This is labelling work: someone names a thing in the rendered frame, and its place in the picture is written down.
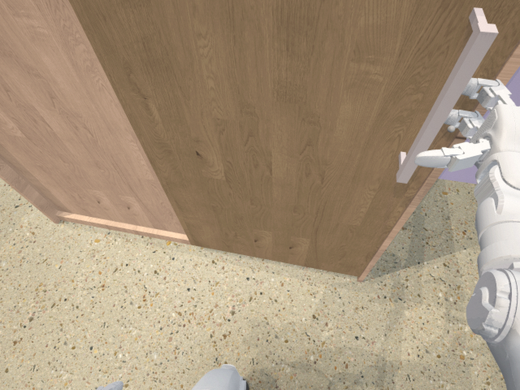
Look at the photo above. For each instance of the robot right forearm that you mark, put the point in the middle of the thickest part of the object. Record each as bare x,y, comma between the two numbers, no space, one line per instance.
497,219

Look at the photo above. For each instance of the robot right hand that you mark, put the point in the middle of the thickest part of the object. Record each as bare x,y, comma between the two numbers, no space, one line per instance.
500,130

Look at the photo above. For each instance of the left robot shin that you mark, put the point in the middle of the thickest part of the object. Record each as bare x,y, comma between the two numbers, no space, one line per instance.
230,367

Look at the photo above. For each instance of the wardrobe door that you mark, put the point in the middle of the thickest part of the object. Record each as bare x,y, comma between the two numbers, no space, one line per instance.
62,127
275,126

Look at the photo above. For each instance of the left robot thigh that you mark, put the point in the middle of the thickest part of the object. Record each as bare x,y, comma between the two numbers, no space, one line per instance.
221,379

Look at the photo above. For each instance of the robot right upper arm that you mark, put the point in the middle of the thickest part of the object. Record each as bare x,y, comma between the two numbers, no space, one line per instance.
493,312

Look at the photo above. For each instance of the handle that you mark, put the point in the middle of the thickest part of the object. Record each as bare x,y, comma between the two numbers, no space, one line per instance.
481,39

